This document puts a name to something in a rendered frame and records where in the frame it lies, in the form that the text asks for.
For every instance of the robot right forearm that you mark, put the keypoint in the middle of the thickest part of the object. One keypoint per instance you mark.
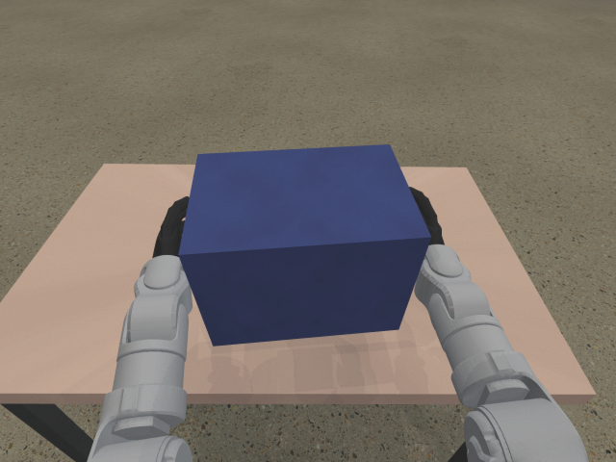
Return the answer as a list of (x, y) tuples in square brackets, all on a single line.
[(485, 367)]

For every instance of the table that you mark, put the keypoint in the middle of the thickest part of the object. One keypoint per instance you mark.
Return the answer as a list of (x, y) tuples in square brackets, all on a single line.
[(61, 321)]

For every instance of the robot left forearm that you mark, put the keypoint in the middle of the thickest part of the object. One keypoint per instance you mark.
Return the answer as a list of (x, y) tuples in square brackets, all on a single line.
[(148, 396)]

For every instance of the right robot hand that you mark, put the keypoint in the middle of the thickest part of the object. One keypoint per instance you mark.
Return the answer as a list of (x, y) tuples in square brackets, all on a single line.
[(429, 217)]

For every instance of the carton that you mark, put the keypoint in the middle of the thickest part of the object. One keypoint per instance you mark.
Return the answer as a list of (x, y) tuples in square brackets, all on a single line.
[(301, 243)]

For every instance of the robot right upper arm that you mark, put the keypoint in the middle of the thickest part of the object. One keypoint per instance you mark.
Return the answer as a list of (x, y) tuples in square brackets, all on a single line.
[(530, 430)]

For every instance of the robot left upper arm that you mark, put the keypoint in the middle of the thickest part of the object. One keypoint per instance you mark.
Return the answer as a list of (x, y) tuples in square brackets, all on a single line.
[(159, 449)]

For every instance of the left robot hand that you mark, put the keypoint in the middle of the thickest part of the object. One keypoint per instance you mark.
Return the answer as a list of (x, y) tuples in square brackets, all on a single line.
[(170, 235)]

